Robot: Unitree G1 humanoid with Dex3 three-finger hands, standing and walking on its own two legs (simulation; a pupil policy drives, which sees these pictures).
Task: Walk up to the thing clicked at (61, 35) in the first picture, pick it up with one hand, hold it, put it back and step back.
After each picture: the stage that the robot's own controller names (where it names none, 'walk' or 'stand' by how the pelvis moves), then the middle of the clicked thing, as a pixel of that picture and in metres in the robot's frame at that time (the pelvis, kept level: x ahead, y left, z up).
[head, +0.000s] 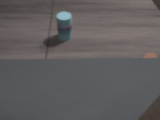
stand; (64, 26) +0.62 +0.07 +0.05
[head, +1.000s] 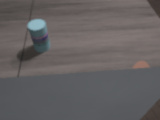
walk; (39, 36) +0.51 +0.18 +0.07
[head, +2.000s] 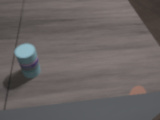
stand; (28, 61) +0.41 +0.19 +0.05
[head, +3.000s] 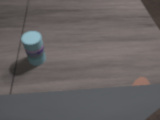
stand; (34, 49) +0.45 +0.17 +0.06
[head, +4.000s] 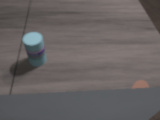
stand; (35, 49) +0.45 +0.17 +0.06
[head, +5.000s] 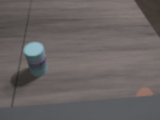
stand; (36, 59) +0.42 +0.16 +0.05
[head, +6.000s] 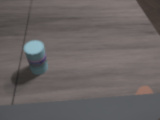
stand; (36, 58) +0.42 +0.16 +0.05
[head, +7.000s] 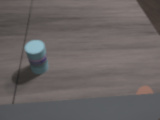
rise first; (37, 57) +0.43 +0.16 +0.05
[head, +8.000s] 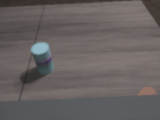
rise first; (43, 58) +0.44 +0.18 +0.06
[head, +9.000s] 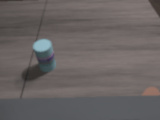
go down; (45, 56) +0.44 +0.17 +0.06
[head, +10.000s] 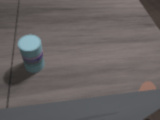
go down; (32, 54) +0.41 +0.15 +0.07
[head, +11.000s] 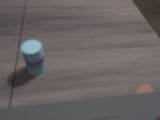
approach; (34, 58) +0.42 +0.16 +0.07
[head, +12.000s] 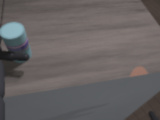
close; (17, 43) +0.44 +0.18 +0.10
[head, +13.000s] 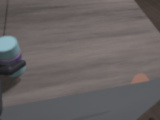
lift; (10, 57) +0.40 +0.20 +0.10
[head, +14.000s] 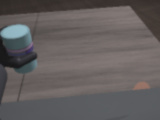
lift; (20, 50) +0.32 +0.17 +0.23
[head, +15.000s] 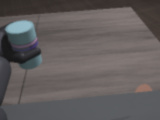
hold; (25, 45) +0.33 +0.15 +0.24
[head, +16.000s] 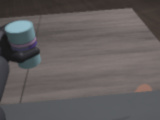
hold; (24, 45) +0.33 +0.16 +0.24
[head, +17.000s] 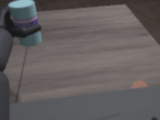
crouch; (26, 23) +0.40 +0.15 +0.26
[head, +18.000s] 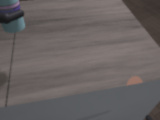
lower; (8, 9) +0.47 +0.19 +0.24
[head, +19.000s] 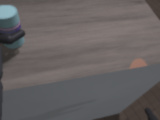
lower; (9, 27) +0.48 +0.19 +0.11
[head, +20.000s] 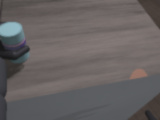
lower; (15, 43) +0.44 +0.18 +0.10
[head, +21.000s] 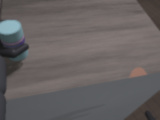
lower; (14, 41) +0.45 +0.19 +0.10
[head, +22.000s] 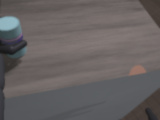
lower; (12, 38) +0.46 +0.19 +0.10
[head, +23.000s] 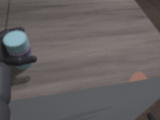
open; (20, 51) +0.42 +0.18 +0.09
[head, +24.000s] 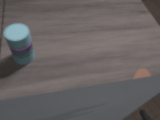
sink last; (21, 45) +0.43 +0.16 +0.10
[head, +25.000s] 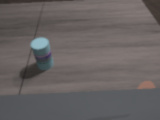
sink last; (42, 54) +0.45 +0.18 +0.07
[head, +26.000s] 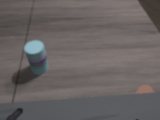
stand; (37, 58) +0.42 +0.17 +0.06
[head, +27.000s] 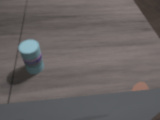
stand; (32, 57) +0.42 +0.18 +0.06
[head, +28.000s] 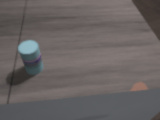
stand; (31, 58) +0.42 +0.18 +0.06
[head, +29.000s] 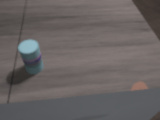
stand; (31, 57) +0.42 +0.18 +0.06
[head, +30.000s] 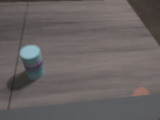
walk; (33, 62) +0.41 +0.17 +0.06
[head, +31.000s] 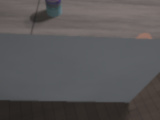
walk; (53, 0) +0.66 +0.11 +0.08
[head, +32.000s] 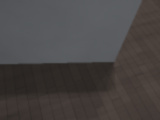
walk; out of the picture +1.05 +0.20 +0.08
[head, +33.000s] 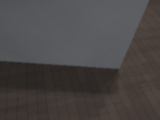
stand; out of the picture +1.18 +0.11 +0.06
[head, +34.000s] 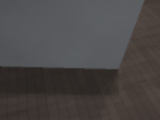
stand; out of the picture +1.17 +0.12 +0.05
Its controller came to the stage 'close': yes
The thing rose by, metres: 0.21
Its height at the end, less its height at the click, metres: +0.00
